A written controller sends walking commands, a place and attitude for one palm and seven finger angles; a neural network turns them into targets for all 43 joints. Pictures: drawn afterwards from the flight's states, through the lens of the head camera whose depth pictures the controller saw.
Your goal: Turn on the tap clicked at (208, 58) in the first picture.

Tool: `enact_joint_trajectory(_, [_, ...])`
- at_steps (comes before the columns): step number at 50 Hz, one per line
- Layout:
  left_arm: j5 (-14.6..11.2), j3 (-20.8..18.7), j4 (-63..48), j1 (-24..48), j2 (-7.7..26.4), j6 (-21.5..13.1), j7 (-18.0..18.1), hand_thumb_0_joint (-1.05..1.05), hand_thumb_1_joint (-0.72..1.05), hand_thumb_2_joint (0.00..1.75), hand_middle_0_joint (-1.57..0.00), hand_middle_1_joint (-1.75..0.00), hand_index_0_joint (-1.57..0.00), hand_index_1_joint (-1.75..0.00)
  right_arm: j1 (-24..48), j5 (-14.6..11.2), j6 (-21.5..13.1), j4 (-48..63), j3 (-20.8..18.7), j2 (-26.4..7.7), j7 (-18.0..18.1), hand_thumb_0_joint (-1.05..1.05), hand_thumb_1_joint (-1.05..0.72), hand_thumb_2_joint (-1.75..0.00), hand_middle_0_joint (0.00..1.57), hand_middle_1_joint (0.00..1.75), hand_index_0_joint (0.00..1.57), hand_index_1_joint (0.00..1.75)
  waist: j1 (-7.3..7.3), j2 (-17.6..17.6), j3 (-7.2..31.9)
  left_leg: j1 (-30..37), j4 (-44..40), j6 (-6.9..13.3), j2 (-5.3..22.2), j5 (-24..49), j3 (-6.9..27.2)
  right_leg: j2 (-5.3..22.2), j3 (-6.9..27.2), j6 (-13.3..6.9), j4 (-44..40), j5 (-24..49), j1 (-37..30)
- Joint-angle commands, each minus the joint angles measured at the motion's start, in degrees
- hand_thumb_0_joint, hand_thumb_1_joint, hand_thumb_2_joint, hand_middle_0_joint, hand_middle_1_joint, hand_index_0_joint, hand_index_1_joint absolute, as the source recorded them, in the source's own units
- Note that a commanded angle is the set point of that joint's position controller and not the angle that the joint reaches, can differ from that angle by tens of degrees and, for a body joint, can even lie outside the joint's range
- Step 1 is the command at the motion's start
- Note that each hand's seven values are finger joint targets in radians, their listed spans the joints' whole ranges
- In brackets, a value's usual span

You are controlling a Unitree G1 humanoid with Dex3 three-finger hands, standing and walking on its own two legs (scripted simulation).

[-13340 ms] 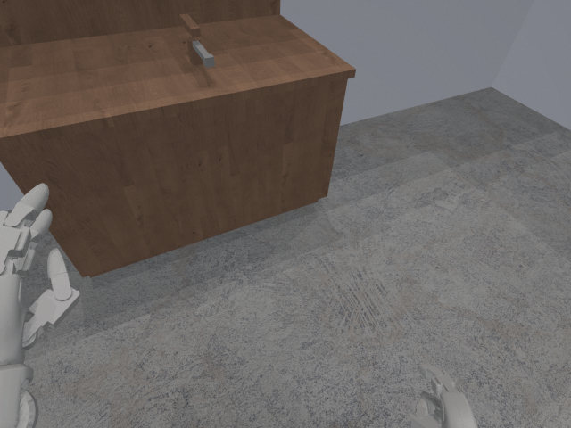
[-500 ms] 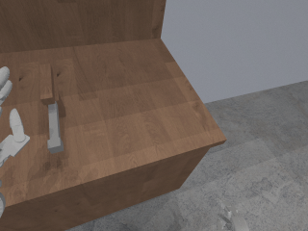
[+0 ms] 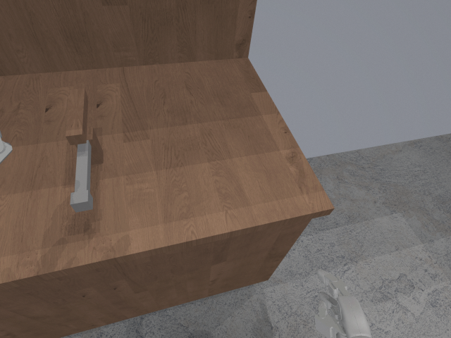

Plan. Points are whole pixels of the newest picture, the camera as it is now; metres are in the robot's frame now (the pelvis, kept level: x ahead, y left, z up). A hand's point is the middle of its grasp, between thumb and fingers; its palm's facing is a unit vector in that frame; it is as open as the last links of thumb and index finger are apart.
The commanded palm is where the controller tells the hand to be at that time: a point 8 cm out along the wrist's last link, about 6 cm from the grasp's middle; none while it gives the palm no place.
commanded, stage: come to a stop and stand still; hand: left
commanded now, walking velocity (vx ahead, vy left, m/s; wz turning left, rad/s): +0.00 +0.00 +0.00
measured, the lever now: (82, 201) +0.30 +0.30 +0.03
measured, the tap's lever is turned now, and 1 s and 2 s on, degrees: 0 0 0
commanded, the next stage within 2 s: look again from close up in 0.80 s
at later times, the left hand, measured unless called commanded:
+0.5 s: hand (21, 219) +0.20 +0.27 +0.18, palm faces +0.41 -0.85 -0.33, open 7.5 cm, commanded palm +0.14 +0.30 +0.18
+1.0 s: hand (9, 232) +0.19 +0.28 +0.17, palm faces +0.40 -0.85 -0.34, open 7.5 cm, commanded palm +0.12 +0.31 +0.18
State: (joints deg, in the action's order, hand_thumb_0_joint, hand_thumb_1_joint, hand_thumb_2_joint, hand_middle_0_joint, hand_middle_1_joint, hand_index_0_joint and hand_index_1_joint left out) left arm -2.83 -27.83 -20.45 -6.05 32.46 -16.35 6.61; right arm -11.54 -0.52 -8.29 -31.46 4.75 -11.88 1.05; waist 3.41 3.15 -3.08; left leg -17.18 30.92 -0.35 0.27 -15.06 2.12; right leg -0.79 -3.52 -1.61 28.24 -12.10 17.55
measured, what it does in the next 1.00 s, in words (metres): stands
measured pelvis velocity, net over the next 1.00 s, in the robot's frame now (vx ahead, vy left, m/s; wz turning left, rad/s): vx -0.02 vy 0.02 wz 0.06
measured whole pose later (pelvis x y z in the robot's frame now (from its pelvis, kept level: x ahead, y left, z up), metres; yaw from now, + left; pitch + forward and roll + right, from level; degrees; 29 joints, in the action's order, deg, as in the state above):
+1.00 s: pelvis -0.02 +0.02 +0.00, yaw +3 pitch +0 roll -1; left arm -7.2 -20.7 -24.6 -23.3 24.6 -15.8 5.3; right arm -11.2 -1.6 -11.9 -36.8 1.4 -11.8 -1.0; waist 1.7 2.5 -4.2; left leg -16.4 28.0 1.1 -2.8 -11.2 4.1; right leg 2.3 -5.5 0.3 25.6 -9.6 15.7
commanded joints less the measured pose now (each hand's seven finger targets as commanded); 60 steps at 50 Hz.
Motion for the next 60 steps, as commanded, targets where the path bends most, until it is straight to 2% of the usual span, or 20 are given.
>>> enact_joint_trajectory(1, [-3.75,3.71,-7.52,-14.81,0.27,-2.95,-0.44,0.0,0.9,0.9,-0.2,-0.3,-0.2,-0.3,-1.33,-1.21,-5.33,8.68,-6.42,-10.23,-2.71,0.0,-0.9,-0.9,0.2,0.3,0.2,0.3,0.25,-5.84,10.74,1.42,-2.78,1.33,0.68,7.4,-0.04,7.3,6.13,-1.38,-5.54,6.53,-4.68])
enact_joint_trajectory(3, [-4.55,4.99,-8.24,-19.68,-1.51,-3.0,-0.03,0.0,0.9,0.9,-0.2,-0.3,-0.2,-0.3,0.12,-1.91,-6.06,7.6,-6.48,-9.72,-3.8,0.0,-0.9,-0.9,0.2,0.3,0.2,0.3,0.32,-5.69,11.2,4.09,-4.04,1.57,1.05,9.19,0.25,5.94,4.65,-0.73,-4.41,7.28,-4.3])
enact_joint_trajectory(7, [-4.52,-2.73,-13.97,-16.93,5.74,-5.18,1.44,0.0,0.9,0.9,-0.2,-0.3,-0.2,-0.3,-0.42,-1.07,-6.83,6.17,-6.98,-9.92,-2.9,0.0,-0.9,-0.9,0.2,0.3,0.2,0.3,-0.25,4.5,9.94,0.65,-2.5,1.04,0.05,7.79,1.53,6.81,4.87,0.4,-5.67,8.35,-5.49])
enact_joint_trajectory(8, [-4.15,-6.45,-17.37,-13.34,10.82,-5.62,2.14,0.0,0.9,0.9,-0.2,-0.3,-0.2,-0.3,0.64,-1.03,-6.52,5.84,-6.79,-10.85,-2.54,0.0,-0.9,-0.9,0.2,0.3,0.2,0.3,-0.74,1.57,11.34,1.41,-2.51,1.21,0.05,6.52,1.9,6.87,5.81,0.11,-5.06,6.86,-5.59])
enact_joint_trajectory(9, [-4.06,-4.65,-15.48,-13.55,8.16,-5.78,2.03,0.0,0.9,0.9,-0.2,-0.3,-0.2,-0.3,0.3,-0.61,-6.41,4.57,-6.38,-9.44,-2.0,0.0,-0.9,-0.9,0.2,0.3,0.2,0.3,-1.15,1.81,10.42,0.28,-2.95,1.24,0.13,5.68,1.93,7.52,5.34,0.11,-5.32,6.25,-5.99])
enact_joint_trajectory(10, [-4.12,-5.02,-15.45,-12.43,8.91,-5.68,2.19,0.0,0.9,0.9,-0.2,-0.3,-0.2,-0.3,0.52,-0.5,-6.64,4.29,-6.42,-9.81,-1.8,0.0,-0.9,-0.9,0.2,0.3,0.2,0.3,-1.01,0.37,10.15,0.06,-2.29,1.25,-0.25,4.92,2.14,7.93,6.45,-0.14,-5.89,5.84,-5.58])
enact_joint_trajectory(13, [-3.97,-2.65,-18.6,-9.35,8.62,-5.1,2.26,0.0,0.9,0.9,-0.2,-0.3,-0.2,-0.3,1.58,-0.71,-7.31,3.17,-6.29,-10.49,-1.87,0.0,-0.9,-0.9,0.2,0.3,0.2,0.3,-1.3,-8.44,11.56,1.45,-2.22,1.42,0.04,4.59,3.29,8.39,7.28,-0.83,-4.71,4.99,-5.33])
enact_joint_trajectory(16, [-3.44,0.78,-19.11,-11.1,5.26,-4.89,2.16,0.0,0.9,0.9,-0.2,-0.3,-0.2,-0.3,-0.09,-0.71,-8.52,2.3,-6.29,-10.2,-2.33,0.0,-0.9,-0.9,0.2,0.3,0.2,0.3,-0.69,-11.18,12.29,1.06,-2.62,1.28,0.15,7.37,3.54,8.23,5.45,-0.63,-3.06,8.12,-7.56])
enact_joint_trajectory(20, [-3.33,2.11,-18.7,-12.91,2.48,-4.91,1.85,0.0,0.9,0.9,-0.2,-0.3,-0.2,-0.3,0.19,-0.83,-8.81,2.02,-6.86,-10.34,-2.81,0.0,-0.9,-0.9,0.2,0.3,0.2,0.3,-0.79,-7.2,11.5,1.52,-4.57,0.86,1.19,10.32,4.5,6.98,3.35,0.16,-1.73,9.09,-7.61])
enact_joint_trajectory(26, [-4.08,0.23,-10.5,-12.98,1.66,-4.31,0.94,0.0,0.9,0.9,-0.2,-0.3,-0.2,-0.3,2.72,-1.13,-6.83,2.44,-7.17,-9.11,-2.29,0.0,-0.9,-0.9,0.2,0.3,0.2,0.3,-1.41,-2.84,6.08,-2.19,-9.45,0.6,2.35,0.68,5.7,6.65,2.71,1.0,-4.05,1.03,-5.14])
enact_joint_trajectory(31, [-4.15,1.43,-12.89,-11.25,1.28,-4.57,-0.03,0.0,0.9,0.9,-0.2,-0.3,-0.2,-0.3,3.62,-1.22,-6.55,3.7,-6.73,-8.42,-2.12,0.0,-0.9,-0.9,0.2,0.3,0.2,0.3,-1.53,-5.6,6.78,-3.33,-11.28,1.1,2.81,-3.48,6.81,6.24,2.71,1.21,-4.47,-1.46,-6.67])
enact_joint_trajectory(33, [-4.07,1.57,-15.27,-10.58,1.93,-4.46,-0.25,0.0,0.9,0.9,-0.2,-0.3,-0.2,-0.3,5.09,-1.51,-6.78,4.07,-6.57,-8.76,-2.27,0.0,-0.9,-0.9,0.2,0.3,0.2,0.3,-1.76,-8.29,8.39,-1.32,-11.53,1.24,2.91,-2.65,7.47,6.01,3.16,1.06,-4.03,-1.56,-6.8])
enact_joint_trajectory(38, [-4.02,0.94,-17.86,-11.15,3.11,-3.74,-0.09,0.0,0.9,0.9,-0.2,-0.3,-0.2,-0.3,5.02,-1.37,-7.28,3.9,-6.42,-8.58,-2.3,0.0,-0.9,-0.9,0.2,0.3,0.2,0.3,-1.83,-9.41,9.57,-0.22,-10.5,0.81,2.7,0.75,7.65,6.37,3.41,1.05,-4.29,0.51,-7.6])
enact_joint_trajectory(39, [-3.98,2.57,-17.72,-11.23,1.07,-3.89,-0.24,0.0,0.9,0.9,-0.2,-0.3,-0.2,-0.3,3.94,-1.12,-7.18,3.62,-6.34,-8.05,-2.25,0.0,-0.9,-0.9,0.2,0.3,0.2,0.3,-1.87,-9.11,9.18,-1.09,-10.83,0.69,3.08,0.34,7.81,6.34,2.66,1.16,-4.33,0.16,-7.93])
enact_joint_trajectory(43, [-4.25,-0.18,-15.85,-12.47,3.28,-3.13,-0.03,0.0,0.9,0.9,-0.2,-0.3,-0.2,-0.3,5.01,-1.43,-7.17,3.47,-6.62,-8.33,-1.9,0.0,-0.9,-0.9,0.2,0.3,0.2,0.3,-1.75,-7.91,9.14,0.22,-10.47,0.25,2.52,2.49,7.95,6.72,3.18,1.02,-5.09,0.85,-7.55])
enact_joint_trajectory(49, [-4.76,1.41,-14.89,-15.08,0.74,-2.87,-0.56,0.0,0.9,0.9,-0.2,-0.3,-0.2,-0.3,4.3,-1.53,-6.76,3.57,-7.01,-7.72,-1.54,0.0,-0.9,-0.9,0.2,0.3,0.2,0.3,-1.7,-5.33,9.38,1.09,-9.92,0.33,2.21,4.17,7.1,7.33,2.64,1.2,-6.65,2.1,-8.4])
enact_joint_trajectory(57, [-5.02,1.1,-17.06,-15.55,1.52,-2.71,-0.5,0.0,0.9,0.9,-0.2,-0.3,-0.2,-0.3,4.65,-1.84,-7.01,4.33,-7.41,-7.77,-1.18,0.0,-0.9,-0.9,0.2,0.3,0.2,0.3,-1.79,-5.84,8.8,1.34,-9.1,0.38,1.64,4.77,7.28,7.91,3.53,1.11,-7.55,2.25,-8.24])
enact_joint_trajectory(58, [-4.83,-0.92,-16.54,-16.06,3.49,-2.26,-0.15,0.0,0.9,0.9,-0.2,-0.3,-0.2,-0.3,5.92,-2.1,-6.9,4.21,-7.47,-7.87,-1.1,0.0,-0.9,-0.9,0.2,0.3,0.2,0.3,-1.77,-5.86,9.58,2.74,-9.36,0.35,1.81,5.87,7.46,7.71,3.61,1.16,-7.32,2.74,-8.08])
enact_joint_trajectory(59, [-5.0,1.05,-17.15,-16.09,1.2,-2.52,-0.47,0.0,0.9,0.9,-0.2,-0.3,-0.2,-0.3,4.87,-1.66,-6.68,4.09,-7.35,-7.58,-1.04,0.0,-0.9,-0.9,0.2,0.3,0.2,0.3,-1.81,-5.79,9.84,2.37,-9.41,0.37,2.02,6.24,7.25,7.65,2.86,1.27,-7.12,3.11,-8.7])
enact_joint_trajectory(60, [-5.16,0.44,-17.21,-15.63,2.11,-2.42,-0.36,0.0,0.9,0.9,-0.2,-0.3,-0.2,-0.3,5.17,-1.88,-6.71,4.59,-7.48,-7.65,-0.96,0.0,-0.9,-0.9,0.2,0.3,0.2,0.3,-1.8,-5.98,9.39,2.23,-9.2,0.38,1.84,5.78,7.33,7.83,3.44,1.25,-7.45,2.82,-8.3])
